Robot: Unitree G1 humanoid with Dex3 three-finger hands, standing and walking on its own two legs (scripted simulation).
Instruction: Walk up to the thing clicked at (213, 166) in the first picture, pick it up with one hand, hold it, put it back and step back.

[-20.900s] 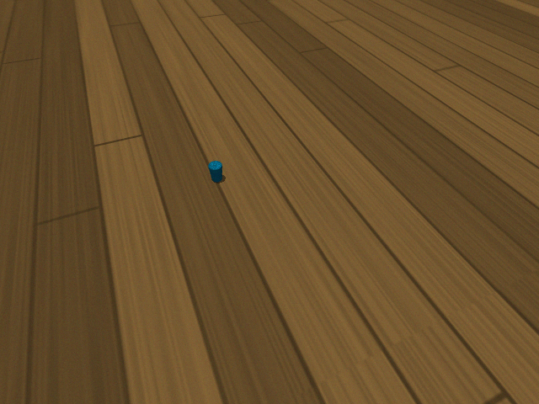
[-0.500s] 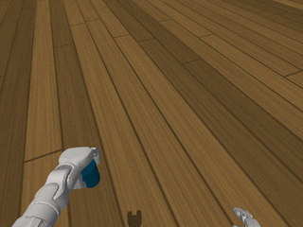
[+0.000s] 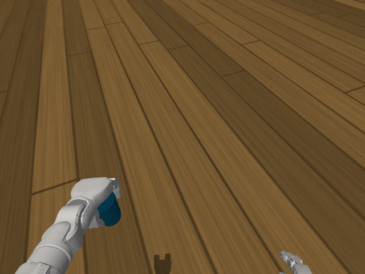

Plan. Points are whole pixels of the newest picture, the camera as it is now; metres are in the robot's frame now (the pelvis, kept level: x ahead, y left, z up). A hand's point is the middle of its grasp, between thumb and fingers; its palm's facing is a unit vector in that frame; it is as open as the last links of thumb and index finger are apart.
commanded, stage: hold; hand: left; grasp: from above
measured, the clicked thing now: (105, 208) +0.31 +0.22 -0.07
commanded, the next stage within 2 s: crouch in 0.12 s
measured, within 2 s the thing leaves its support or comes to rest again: neither
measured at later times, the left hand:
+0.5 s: hand (101, 214) +0.29 +0.22 -0.06, palm faces -0.46 -0.05 -0.88, open 9.6 cm
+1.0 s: hand (122, 222) +0.36 +0.24 -0.29, palm faces -0.41 +0.02 -0.91, open 9.6 cm
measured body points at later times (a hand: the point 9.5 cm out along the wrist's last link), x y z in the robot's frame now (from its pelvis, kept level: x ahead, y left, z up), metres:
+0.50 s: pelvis +0.00 +0.00 +0.00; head +0.02 -0.02 +0.45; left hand +0.31 +0.22 -0.01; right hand +0.14 -0.26 -0.12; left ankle +0.01 +0.13 -0.74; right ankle +0.02 -0.13 -0.74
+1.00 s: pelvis -0.05 +0.01 -0.17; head +0.10 +0.02 +0.25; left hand +0.38 +0.24 -0.24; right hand -0.01 -0.28 -0.30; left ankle +0.01 +0.13 -0.74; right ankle +0.02 -0.13 -0.74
